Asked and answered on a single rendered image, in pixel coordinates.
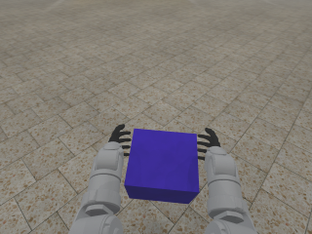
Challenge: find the left robot hand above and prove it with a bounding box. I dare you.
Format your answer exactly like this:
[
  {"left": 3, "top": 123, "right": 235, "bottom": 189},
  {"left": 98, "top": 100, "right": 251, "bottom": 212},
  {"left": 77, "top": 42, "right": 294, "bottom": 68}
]
[{"left": 108, "top": 124, "right": 131, "bottom": 156}]

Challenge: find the right robot upper arm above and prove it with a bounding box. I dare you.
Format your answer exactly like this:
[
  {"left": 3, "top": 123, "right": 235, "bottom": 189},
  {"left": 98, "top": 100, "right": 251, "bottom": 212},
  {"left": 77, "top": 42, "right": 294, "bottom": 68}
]
[{"left": 204, "top": 219, "right": 256, "bottom": 234}]

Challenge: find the right robot hand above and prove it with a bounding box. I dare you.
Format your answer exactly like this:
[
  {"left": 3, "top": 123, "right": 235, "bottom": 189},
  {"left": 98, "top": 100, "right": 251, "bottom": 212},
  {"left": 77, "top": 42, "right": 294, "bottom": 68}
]
[{"left": 197, "top": 128, "right": 221, "bottom": 161}]

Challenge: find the left robot upper arm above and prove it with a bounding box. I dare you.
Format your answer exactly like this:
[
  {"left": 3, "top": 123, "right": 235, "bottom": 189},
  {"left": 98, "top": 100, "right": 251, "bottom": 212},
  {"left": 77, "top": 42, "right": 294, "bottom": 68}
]
[{"left": 68, "top": 214, "right": 124, "bottom": 234}]

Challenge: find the right robot forearm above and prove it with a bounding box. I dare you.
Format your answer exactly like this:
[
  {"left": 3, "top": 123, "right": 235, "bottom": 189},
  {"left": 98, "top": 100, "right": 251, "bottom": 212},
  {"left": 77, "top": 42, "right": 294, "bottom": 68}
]
[{"left": 204, "top": 146, "right": 257, "bottom": 234}]

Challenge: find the carton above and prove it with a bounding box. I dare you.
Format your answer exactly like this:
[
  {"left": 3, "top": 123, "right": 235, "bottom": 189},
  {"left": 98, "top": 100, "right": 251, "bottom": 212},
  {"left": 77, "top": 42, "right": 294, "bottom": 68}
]
[{"left": 124, "top": 129, "right": 200, "bottom": 204}]

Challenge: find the left robot forearm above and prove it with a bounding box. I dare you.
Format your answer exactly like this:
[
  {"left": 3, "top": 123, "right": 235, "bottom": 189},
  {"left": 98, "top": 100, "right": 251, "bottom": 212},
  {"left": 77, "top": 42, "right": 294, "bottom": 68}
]
[{"left": 68, "top": 141, "right": 124, "bottom": 234}]

